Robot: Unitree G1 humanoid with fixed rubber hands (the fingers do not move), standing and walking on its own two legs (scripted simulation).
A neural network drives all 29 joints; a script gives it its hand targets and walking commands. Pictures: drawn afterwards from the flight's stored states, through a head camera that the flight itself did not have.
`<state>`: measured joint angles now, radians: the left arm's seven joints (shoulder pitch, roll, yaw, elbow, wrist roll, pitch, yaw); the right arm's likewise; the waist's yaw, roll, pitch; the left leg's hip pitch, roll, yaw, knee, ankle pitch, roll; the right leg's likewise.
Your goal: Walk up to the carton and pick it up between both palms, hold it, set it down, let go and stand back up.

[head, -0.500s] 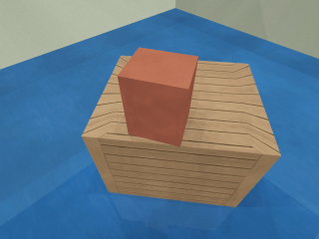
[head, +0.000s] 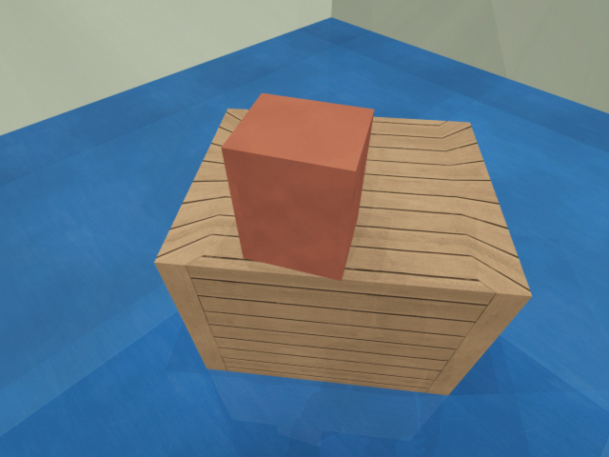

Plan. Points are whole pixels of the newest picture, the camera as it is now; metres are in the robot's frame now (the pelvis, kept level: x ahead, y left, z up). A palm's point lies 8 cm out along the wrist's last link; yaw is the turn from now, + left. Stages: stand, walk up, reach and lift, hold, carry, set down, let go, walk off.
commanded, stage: walk up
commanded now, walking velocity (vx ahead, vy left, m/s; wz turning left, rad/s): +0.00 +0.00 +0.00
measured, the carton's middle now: (302, 190) +0.62 +0.02 -0.03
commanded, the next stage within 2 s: none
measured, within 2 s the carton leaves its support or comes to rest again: neither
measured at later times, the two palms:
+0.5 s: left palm out of the picture -0.03 +0.34 -0.15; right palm out of the picture +0.08 -0.19 -0.14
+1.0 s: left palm (102, 361) +0.31 +0.36 -0.14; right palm out of the picture +0.12 -0.06 -0.18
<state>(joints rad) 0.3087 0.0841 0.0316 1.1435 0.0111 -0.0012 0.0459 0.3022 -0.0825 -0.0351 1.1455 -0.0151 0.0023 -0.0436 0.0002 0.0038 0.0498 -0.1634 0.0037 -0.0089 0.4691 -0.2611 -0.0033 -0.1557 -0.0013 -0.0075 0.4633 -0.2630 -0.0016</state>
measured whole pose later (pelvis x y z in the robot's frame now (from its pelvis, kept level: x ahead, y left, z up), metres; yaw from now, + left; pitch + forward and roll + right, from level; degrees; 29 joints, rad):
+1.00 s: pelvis +0.16 +0.16 -0.03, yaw -14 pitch -4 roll -1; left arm 0.22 0.15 0.01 0.79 0.00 -0.02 0.03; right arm 0.31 -0.20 0.02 0.90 -0.02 0.05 -0.02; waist -0.01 0.06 0.15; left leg -0.30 0.04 0.08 1.00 -0.65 0.00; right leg -0.38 0.05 -0.02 0.72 -0.28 -0.06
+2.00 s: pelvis +0.14 +0.17 +0.00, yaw -19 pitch -2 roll +0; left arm 0.25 0.21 -0.05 1.02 0.00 0.00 0.00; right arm 0.33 -0.23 0.04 1.00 -0.01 -0.01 0.00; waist -0.01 0.00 0.04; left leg -0.21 0.06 0.08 0.50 -0.25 -0.03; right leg -0.24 0.00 0.02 0.53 -0.25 0.00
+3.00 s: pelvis +0.16 +0.13 -0.01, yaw -17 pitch -2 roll +0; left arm 0.23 0.25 -0.03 0.98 0.03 0.04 -0.01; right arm 0.32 -0.22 0.03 0.97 -0.03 -0.01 -0.04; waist 0.00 -0.01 0.05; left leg -0.22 0.10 0.01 0.57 -0.32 -0.06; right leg -0.22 0.03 -0.04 0.59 -0.34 -0.05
